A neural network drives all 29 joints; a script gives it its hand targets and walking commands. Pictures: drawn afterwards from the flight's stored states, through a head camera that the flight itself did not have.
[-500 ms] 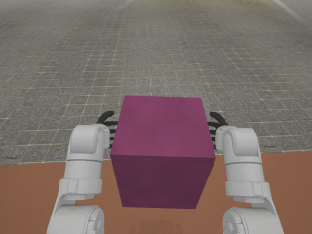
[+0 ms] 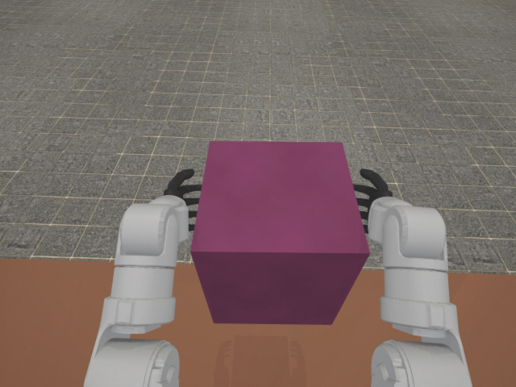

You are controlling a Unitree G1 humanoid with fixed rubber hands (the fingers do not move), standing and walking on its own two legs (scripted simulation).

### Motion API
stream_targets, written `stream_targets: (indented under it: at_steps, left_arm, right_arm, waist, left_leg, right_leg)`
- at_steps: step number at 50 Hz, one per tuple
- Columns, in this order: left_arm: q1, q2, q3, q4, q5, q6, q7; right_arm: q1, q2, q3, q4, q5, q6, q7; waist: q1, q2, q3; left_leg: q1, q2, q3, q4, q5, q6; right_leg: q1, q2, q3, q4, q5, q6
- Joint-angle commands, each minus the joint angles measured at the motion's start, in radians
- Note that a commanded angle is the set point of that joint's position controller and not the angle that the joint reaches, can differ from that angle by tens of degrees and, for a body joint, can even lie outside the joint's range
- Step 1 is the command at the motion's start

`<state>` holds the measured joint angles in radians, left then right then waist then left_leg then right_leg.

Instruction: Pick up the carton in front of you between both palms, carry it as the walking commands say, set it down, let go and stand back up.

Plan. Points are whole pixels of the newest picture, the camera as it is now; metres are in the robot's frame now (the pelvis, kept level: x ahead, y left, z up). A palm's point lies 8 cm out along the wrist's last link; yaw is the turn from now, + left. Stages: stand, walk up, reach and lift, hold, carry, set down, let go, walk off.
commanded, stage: carry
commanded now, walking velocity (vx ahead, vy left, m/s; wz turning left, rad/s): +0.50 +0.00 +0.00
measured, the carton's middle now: (274, 238) +0.37 +0.02 +0.04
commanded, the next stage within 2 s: none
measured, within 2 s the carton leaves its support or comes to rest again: neither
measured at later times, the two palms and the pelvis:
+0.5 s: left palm (224, 121) +0.65 +0.15 +0.06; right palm (359, 136) +0.63 -0.15 +0.07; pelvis +0.29 +0.03 -0.05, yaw +0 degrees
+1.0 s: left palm (229, 78) +0.94 +0.18 +0.02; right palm (329, 82) +0.96 -0.11 +0.01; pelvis +0.59 +0.01 -0.09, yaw +0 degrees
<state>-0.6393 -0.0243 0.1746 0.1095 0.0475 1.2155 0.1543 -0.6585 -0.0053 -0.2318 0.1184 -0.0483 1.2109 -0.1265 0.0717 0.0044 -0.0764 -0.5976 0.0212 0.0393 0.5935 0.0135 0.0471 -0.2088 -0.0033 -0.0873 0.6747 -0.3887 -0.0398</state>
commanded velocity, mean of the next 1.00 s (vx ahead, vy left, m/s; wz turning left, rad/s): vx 0.50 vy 0.00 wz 0.00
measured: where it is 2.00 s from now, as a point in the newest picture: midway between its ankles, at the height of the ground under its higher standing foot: (266, 206)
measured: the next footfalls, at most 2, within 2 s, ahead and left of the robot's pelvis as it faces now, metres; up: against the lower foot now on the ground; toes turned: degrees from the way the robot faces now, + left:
left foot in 0.06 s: +0.18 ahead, +0.09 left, -0.05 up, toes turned +3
right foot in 0.58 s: +0.50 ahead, -0.04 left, -0.11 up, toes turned -3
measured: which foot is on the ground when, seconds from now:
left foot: up 0.00-0.04, down 0.06-0.58, up 0.60-1.00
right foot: down 0.00-0.06, up 0.08-0.56, down 0.58-1.00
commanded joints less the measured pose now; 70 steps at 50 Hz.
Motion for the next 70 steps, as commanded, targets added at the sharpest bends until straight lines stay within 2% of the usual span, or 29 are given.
stream_targets:
  at_steps: [1, 2, 3, 4, 5, 6, 9, 18, 24, 27, 28, 29, 30, 31, 32, 34, 37, 43, 51, 54, 55, 56, 57, 58, 59, 60, 63, 67, 70]
  left_arm:
    - [-0.723, -1.088, -0.637, -0.094, -0.466, -0.041, -0.272]
    - [-0.712, -1.093, -0.636, -0.065, -0.469, -0.043, -0.277]
    - [-0.697, -1.087, -0.631, -0.039, -0.467, -0.048, -0.282]
    - [-0.692, -1.093, -0.627, -0.015, -0.462, -0.052, -0.285]
    - [-0.743, -1.133, -0.611, 0.011, -0.472, -0.044, -0.285]
    - [-0.756, -1.119, -0.618, -0.019, -0.471, -0.049, -0.284]
    - [-0.842, -1.175, -0.633, -0.101, -0.487, -0.066, -0.269]
    - [-0.648, -1.078, -0.640, -0.201, -0.366, -0.087, -0.201]
    - [-0.591, -0.957, -0.624, -0.175, -0.309, -0.062, -0.206]
    - [-0.551, -0.909, -0.574, -0.096, -0.284, -0.046, -0.221]
    - [-0.555, -0.892, -0.550, -0.073, -0.277, -0.041, -0.227]
    - [-0.548, -0.877, -0.529, -0.038, -0.277, -0.035, -0.236]
    - [-0.585, -0.839, -0.501, -0.017, -0.261, -0.034, -0.235]
    - [-0.572, -0.866, -0.500, 0.005, -0.278, -0.031, -0.238]
    - [-0.606, -0.934, -0.521, -0.013, -0.315, -0.036, -0.248]
    - [-0.757, -1.047, -0.578, -0.096, -0.402, -0.041, -0.265]
    - [-0.834, -1.136, -0.630, -0.161, -0.484, -0.057, -0.276]
    - [-0.774, -1.142, -0.659, -0.199, -0.508, -0.076, -0.288]
    - [-0.663, -1.037, -0.669, -0.160, -0.477, -0.060, -0.282]
    - [-0.664, -1.025, -0.657, -0.084, -0.479, -0.051, -0.289]
    - [-0.678, -1.022, -0.651, -0.061, -0.482, -0.050, -0.292]
    - [-0.705, -1.035, -0.641, -0.048, -0.483, -0.045, -0.295]
    - [-0.728, -1.033, -0.618, -0.007, -0.487, -0.033, -0.291]
    - [-0.747, -1.051, -0.606, -0.015, -0.488, -0.031, -0.287]
    - [-0.766, -1.047, -0.607, -0.041, -0.479, -0.038, -0.280]
    - [-0.816, -1.095, -0.598, -0.063, -0.473, -0.041, -0.273]
    - [-0.784, -1.121, -0.581, -0.107, -0.440, -0.055, -0.249]
    - [-0.674, -1.118, -0.592, -0.121, -0.381, -0.079, -0.216]
    - [-0.638, -1.091, -0.612, -0.149, -0.345, -0.096, -0.202]
  right_arm:
    - [-0.569, 1.051, 0.584, -0.004, 0.330, -0.021, 0.207]
    - [-0.546, 1.039, 0.568, 0.021, 0.316, -0.025, 0.211]
    - [-0.520, 1.023, 0.546, 0.045, 0.304, -0.027, 0.217]
    - [-0.499, 1.018, 0.524, 0.070, 0.298, -0.029, 0.221]
    - [-0.559, 0.959, 0.515, 0.069, 0.275, -0.040, 0.218]
    - [-0.557, 1.013, 0.537, 0.052, 0.306, -0.048, 0.224]
    - [-0.753, 1.115, 0.622, -0.126, 0.403, -0.066, 0.236]
    - [-0.689, 1.128, 0.742, -0.240, 0.491, -0.070, 0.256]
    - [-0.631, 1.070, 0.757, -0.180, 0.494, -0.061, 0.263]
    - [-0.630, 1.060, 0.737, -0.087, 0.486, -0.052, 0.270]
    - [-0.634, 1.056, 0.727, -0.051, 0.482, -0.052, 0.272]
    - [-0.653, 1.049, 0.710, -0.026, 0.476, -0.050, 0.274]
    - [-0.677, 1.080, 0.687, 0.016, 0.475, -0.037, 0.274]
    - [-0.686, 1.070, 0.672, 0.005, 0.471, -0.031, 0.268]
    - [-0.729, 1.086, 0.667, -0.008, 0.470, -0.032, 0.263]
    - [-0.748, 1.140, 0.650, -0.033, 0.458, -0.041, 0.249]
    - [-0.715, 1.171, 0.638, -0.069, 0.430, -0.054, 0.219]
    - [-0.629, 1.145, 0.660, -0.120, 0.372, -0.077, 0.183]
    - [-0.561, 0.998, 0.667, -0.144, 0.313, -0.046, 0.177]
    - [-0.527, 0.946, 0.617, -0.067, 0.286, -0.031, 0.188]
    - [-0.524, 0.929, 0.593, -0.048, 0.280, -0.027, 0.193]
    - [-0.528, 0.905, 0.564, -0.018, 0.268, -0.025, 0.197]
    - [-0.512, 0.903, 0.546, 0.037, 0.267, -0.020, 0.199]
    - [-0.541, 0.904, 0.550, 0.026, 0.286, -0.029, 0.202]
    - [-0.565, 0.991, 0.582, -0.010, 0.337, -0.031, 0.213]
    - [-0.685, 1.040, 0.613, -0.070, 0.370, -0.038, 0.220]
    - [-0.795, 1.158, 0.683, -0.170, 0.465, -0.046, 0.235]
    - [-0.744, 1.187, 0.713, -0.185, 0.501, -0.063, 0.251]
    - [-0.704, 1.177, 0.732, -0.185, 0.504, -0.080, 0.264]
  waist:
    - [-0.016, -0.103, -0.336]
    - [-0.059, -0.054, -0.372]
    - [-0.095, 0.012, -0.427]
    - [-0.090, 0.157, -0.461]
    - [-0.129, 0.357, -0.559]
    - [-0.139, 0.292, -0.527]
    - [-0.117, 0.079, -0.401]
    - [-0.148, 0.091, -0.424]
    - [-0.190, 0.079, -0.354]
    - [-0.115, 0.064, -0.351]
    - [-0.063, 0.045, -0.384]
    - [-0.045, -0.060, -0.434]
    - [-0.039, -0.281, -0.533]
    - [-0.014, -0.271, -0.571]
    - [-0.002, -0.168, -0.485]
    - [-0.038, -0.031, -0.372]
    - [-0.059, -0.069, -0.368]
    - [-0.006, -0.103, -0.422]
    - [0.061, -0.094, -0.342]
    - [-0.028, -0.078, -0.355]
    - [-0.084, -0.052, -0.388]
    - [-0.083, 0.141, -0.472]
    - [-0.115, 0.267, -0.554]
    - [-0.153, 0.272, -0.613]
    - [-0.132, 0.090, -0.489]
    - [-0.124, 0.095, -0.463]
    - [-0.099, 0.009, -0.394]
    - [-0.123, 0.084, -0.429]
    - [-0.145, 0.090, -0.424]
  left_leg:
    - [0.243, -0.052, 0.074, -0.186, 0.175, 0.032]
    - [0.417, -0.049, 0.102, -0.219, 0.229, 0.031]
    - [0.633, 0.066, -0.007, -0.123, 0.286, 0.028]
    - [0.795, 0.264, -0.253, 0.041, 0.619, 0.008]
    - [1.002, 0.412, -0.578, -0.020, 0.381, 0.214]
    - [0.915, 0.374, -0.613, -0.102, 0.010, 0.211]
    - [0.660, 0.269, -0.465, -0.129, -0.085, 0.171]
    - [0.730, 0.180, -0.229, -0.054, 0.493, 0.159]
    - [0.710, 0.088, -0.120, 0.051, 0.395, 0.119]
    - [0.579, 0.077, -0.052, 0.255, 0.385, 0.065]
    - [0.454, 0.058, -0.017, 0.399, 0.268, 0.044]
    - [0.231, 0.018, 0.004, 0.580, -0.208, 0.021]
    - [-0.077, -0.102, -0.012, 0.816, -0.665, -0.031]
    - [-0.200, -0.084, -0.068, 0.912, -0.652, -0.020]
    - [-0.233, -0.043, -0.072, 0.867, -0.598, -0.006]
    - [-0.177, 0.007, -0.070, 0.725, -0.488, -0.008]
    - [-0.076, 0.034, -0.058, 0.569, -0.397, -0.033]
    - [-0.207, 0.020, -0.015, 0.360, -0.150, -0.026]
    - [-0.054, -0.064, 0.072, -0.138, 0.243, 0.029]
    - [0.284, -0.055, 0.090, -0.279, 0.317, 0.055]
    - [0.503, 0.004, 0.047, -0.238, 0.370, 0.053]
    - [0.827, 0.237, -0.166, 0.036, 0.829, 0.110]
    - [1.069, 0.359, -0.394, 0.101, 0.839, 0.218]
    - [1.082, 0.418, -0.632, -0.036, 0.243, 0.339]
    - [0.870, 0.290, -0.549, -0.164, -0.122, 0.226]
    - [0.786, 0.307, -0.550, -0.177, -0.145, 0.242]
    - [0.559, 0.234, -0.402, -0.226, -0.124, 0.165]
    - [0.686, 0.190, -0.280, -0.143, 0.278, 0.154]
    - [0.765, 0.168, -0.242, -0.117, 0.409, 0.145]
  right_leg:
    - [0.152, -0.142, 0.111, 0.056, 0.616, -0.066]
    - [0.087, -0.104, 0.053, 0.204, 0.574, -0.035]
    - [-0.097, -0.071, 0.037, 0.397, 0.290, -0.006]
    - [-0.304, -0.020, 0.031, 0.559, -0.231, 0.015]
    - [-0.541, 0.081, 0.079, 0.753, -0.239, 0.016]
    - [-0.606, 0.021, 0.119, 0.754, -0.200, 0.001]
    - [-0.598, -0.045, 0.123, 0.654, -0.081, -0.002]
    - [-0.623, -0.038, 0.057, 0.275, 0.240, 0.007]
    - [-0.409, 0.049, -0.028, -0.172, 0.589, -0.030]
    - [-0.095, 0.048, -0.050, -0.315, 0.677, -0.059]
    - [0.096, -0.005, -0.022, -0.291, 0.712, -0.061]
    - [0.313, -0.182, 0.158, -0.128, 0.980, -0.070]
    - [0.610, -0.404, 0.527, -0.046, 1.107, -0.239]
    - [0.610, -0.429, 0.697, -0.148, 0.562, -0.337]
    - [0.474, -0.353, 0.665, -0.219, 0.311, -0.299]
    - [0.253, -0.287, 0.544, -0.269, 0.300, -0.217]
    - [0.141, -0.239, 0.421, -0.298, 0.397, -0.167]
    - [0.360, -0.186, 0.266, -0.191, 0.908, -0.147]
    - [0.394, -0.094, 0.162, -0.040, 0.807, -0.122]
    - [0.240, -0.080, 0.092, 0.202, 0.805, -0.070]
    - [0.080, -0.055, 0.054, 0.367, 0.635, -0.052]
    - [-0.235, -0.012, 0.052, 0.591, 0.045, -0.010]
    - [-0.497, 0.071, 0.096, 0.770, -0.300, 0.019]
    - [-0.653, 0.073, 0.121, 0.910, -0.266, 0.017]
    - [-0.626, 0.003, 0.126, 0.770, -0.164, -0.003]
    - [-0.618, 0.002, 0.120, 0.767, -0.117, -0.004]
    - [-0.513, -0.049, 0.117, 0.615, -0.009, 0.024]
    - [-0.625, -0.053, 0.074, 0.505, 0.093, 0.041]
    - [-0.697, -0.045, 0.046, 0.410, 0.174, 0.031]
